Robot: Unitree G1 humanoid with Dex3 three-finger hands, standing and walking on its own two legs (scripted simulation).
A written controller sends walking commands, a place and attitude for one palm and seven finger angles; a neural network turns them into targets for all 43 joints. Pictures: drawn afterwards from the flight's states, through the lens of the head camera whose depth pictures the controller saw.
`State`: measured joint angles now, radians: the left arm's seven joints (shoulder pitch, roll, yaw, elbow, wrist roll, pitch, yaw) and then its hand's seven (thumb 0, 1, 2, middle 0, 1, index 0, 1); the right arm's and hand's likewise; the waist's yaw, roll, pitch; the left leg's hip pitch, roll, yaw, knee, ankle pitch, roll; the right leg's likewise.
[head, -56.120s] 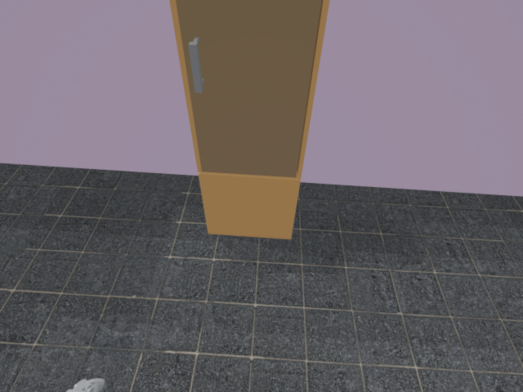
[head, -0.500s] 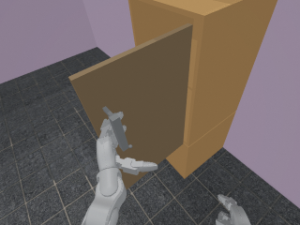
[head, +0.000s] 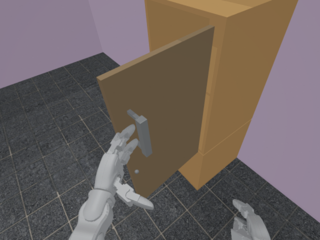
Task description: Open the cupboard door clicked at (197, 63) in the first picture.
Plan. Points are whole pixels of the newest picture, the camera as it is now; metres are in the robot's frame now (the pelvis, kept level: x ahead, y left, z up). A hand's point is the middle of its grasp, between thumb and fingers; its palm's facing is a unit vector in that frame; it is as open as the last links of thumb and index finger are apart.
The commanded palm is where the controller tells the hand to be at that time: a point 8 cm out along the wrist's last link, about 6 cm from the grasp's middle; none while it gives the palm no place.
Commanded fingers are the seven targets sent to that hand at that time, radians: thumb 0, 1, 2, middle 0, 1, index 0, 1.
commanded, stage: slide the hand sideways off the handle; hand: left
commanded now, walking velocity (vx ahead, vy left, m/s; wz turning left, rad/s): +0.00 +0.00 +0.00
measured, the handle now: (139, 133) +0.35 +0.07 +0.11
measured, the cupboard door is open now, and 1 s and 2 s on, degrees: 95 95 95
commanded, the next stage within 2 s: draw the hand back to the body in 0.66 s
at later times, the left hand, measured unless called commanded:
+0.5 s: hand (105, 184) +0.22 +0.13 +0.10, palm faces -0.11 -0.99 +0.01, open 16.3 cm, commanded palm +0.20 +0.18 +0.10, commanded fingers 0.00 -0.50 0.30 -0.15 -0.30 -0.15 -0.30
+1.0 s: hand (86, 184) +0.21 +0.16 +0.11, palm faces -0.06 -1.00 -0.04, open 16.3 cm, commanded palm +0.18 +0.22 +0.12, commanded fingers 0.00 -0.50 0.30 -0.15 -0.30 -0.15 -0.30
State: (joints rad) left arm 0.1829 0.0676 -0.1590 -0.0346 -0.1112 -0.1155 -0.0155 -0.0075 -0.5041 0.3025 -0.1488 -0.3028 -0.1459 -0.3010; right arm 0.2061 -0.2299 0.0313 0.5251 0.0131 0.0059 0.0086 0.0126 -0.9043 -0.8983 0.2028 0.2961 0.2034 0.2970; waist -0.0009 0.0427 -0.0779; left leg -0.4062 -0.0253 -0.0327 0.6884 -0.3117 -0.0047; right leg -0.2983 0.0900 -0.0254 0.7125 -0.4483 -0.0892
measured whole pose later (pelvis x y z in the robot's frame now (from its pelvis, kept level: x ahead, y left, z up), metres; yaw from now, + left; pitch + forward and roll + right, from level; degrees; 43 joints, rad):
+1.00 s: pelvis -0.01 +0.06 +0.00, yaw -1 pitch +1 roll -1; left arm 0.36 0.16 -0.12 -0.33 -0.11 -0.02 0.02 -0.01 -0.50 0.30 -0.15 -0.30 -0.15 -0.30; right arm 0.23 -0.21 0.07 0.49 0.02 -0.03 -0.01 0.01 -0.90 -0.90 0.21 0.30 0.21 0.30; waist 0.01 0.05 -0.08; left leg -0.42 -0.05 0.01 0.73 -0.33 0.06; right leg -0.30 0.06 0.01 0.71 -0.43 -0.04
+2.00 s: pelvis +0.02 +0.06 +0.03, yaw -2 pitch -2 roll +0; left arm 0.49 0.37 0.32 -0.39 -0.08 -0.08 0.10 0.01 0.66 0.80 -0.20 -0.30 -0.20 -0.30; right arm 0.17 -0.22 0.03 0.62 0.01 -0.05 -0.07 0.01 -0.90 -0.90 0.21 0.30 0.21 0.30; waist 0.06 0.04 -0.02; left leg -0.17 -0.05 0.01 0.44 -0.24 0.05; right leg -0.03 0.06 0.03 0.37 -0.30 -0.04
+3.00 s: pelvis -0.05 +0.08 +0.02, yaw -3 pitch +0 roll -2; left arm 0.57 0.46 0.42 -0.51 -0.06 -0.17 0.13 0.02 0.88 0.90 -0.21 -0.30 -0.21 -0.30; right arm 0.19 -0.24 -0.01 0.57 0.02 0.00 -0.07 0.01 -0.90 -0.90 0.21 0.30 0.21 0.30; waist 0.00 0.02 0.02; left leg -0.37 -0.02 0.02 0.52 -0.16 0.07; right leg -0.24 0.08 0.03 0.47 -0.23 -0.02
